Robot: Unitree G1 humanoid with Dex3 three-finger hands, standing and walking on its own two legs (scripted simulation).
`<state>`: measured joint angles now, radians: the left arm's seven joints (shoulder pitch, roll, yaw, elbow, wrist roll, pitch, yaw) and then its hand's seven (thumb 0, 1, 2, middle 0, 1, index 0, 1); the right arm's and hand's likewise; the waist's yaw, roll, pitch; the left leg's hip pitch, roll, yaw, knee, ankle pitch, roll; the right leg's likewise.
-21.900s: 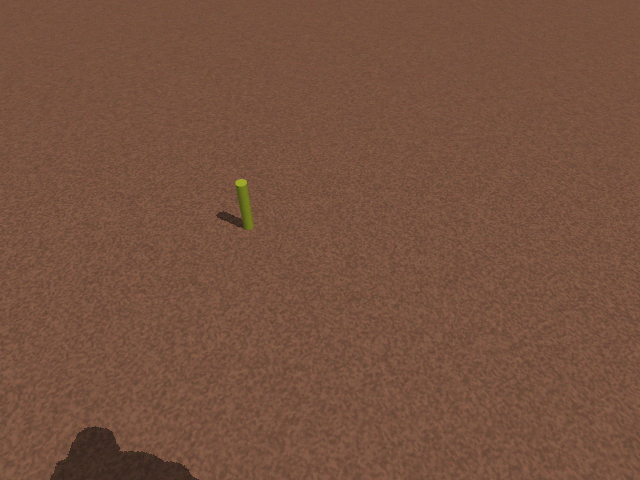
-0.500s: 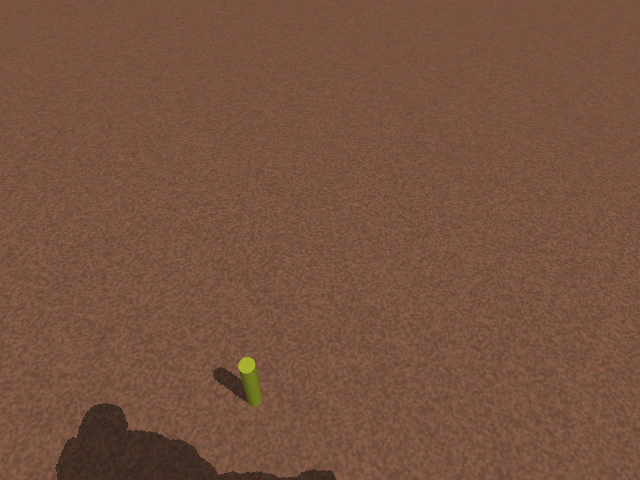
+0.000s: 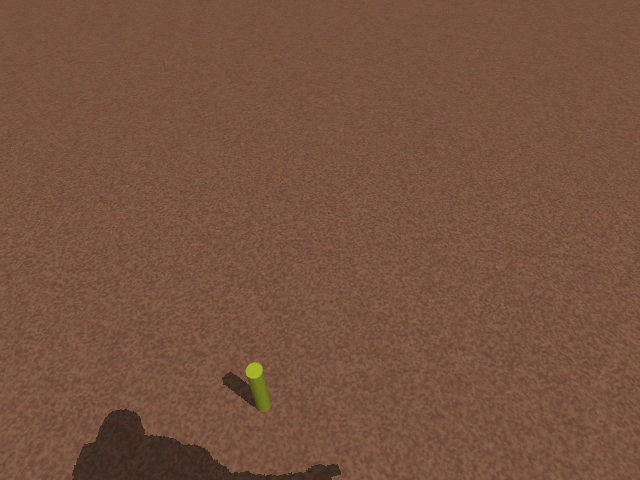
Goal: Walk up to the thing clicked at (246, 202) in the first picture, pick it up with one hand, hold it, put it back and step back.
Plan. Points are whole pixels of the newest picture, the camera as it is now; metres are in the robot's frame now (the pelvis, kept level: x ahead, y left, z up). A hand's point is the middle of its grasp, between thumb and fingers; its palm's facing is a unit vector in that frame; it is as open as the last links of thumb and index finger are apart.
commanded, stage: stand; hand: left
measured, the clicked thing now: (259, 389) +0.51 +0.19 -0.66
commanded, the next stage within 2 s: walk up in 0.54 s
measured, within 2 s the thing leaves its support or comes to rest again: neither
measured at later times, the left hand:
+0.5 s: hand out of the picture +0.08 +0.25 -0.16, palm faces -0.04 -0.94 -0.34, open 7.4 cm
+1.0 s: hand out of the picture +0.05 +0.28 -0.18, palm faces -0.06 -0.93 -0.37, open 7.4 cm
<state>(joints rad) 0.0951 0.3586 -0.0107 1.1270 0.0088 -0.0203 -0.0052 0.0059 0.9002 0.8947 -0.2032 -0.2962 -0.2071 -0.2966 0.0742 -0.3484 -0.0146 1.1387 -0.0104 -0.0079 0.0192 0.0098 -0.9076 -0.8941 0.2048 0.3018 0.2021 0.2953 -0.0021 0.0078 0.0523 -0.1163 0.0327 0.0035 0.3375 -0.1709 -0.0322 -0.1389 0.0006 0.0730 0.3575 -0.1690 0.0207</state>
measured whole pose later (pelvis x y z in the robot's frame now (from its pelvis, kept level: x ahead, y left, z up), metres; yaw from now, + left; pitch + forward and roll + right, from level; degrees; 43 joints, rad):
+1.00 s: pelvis -0.07 +0.02 -0.03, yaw +0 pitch +0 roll +0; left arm 0.04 0.38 0.04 0.91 0.05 0.06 0.00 0.01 0.90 0.89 -0.21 -0.30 -0.21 -0.30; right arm 0.11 -0.41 -0.07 0.97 0.00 0.05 0.01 0.01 -0.91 -0.89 0.20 0.30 0.20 0.29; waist 0.00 -0.03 0.16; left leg -0.33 -0.05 -0.02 0.85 -0.48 0.02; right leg -0.45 -0.03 0.09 0.62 -0.18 0.03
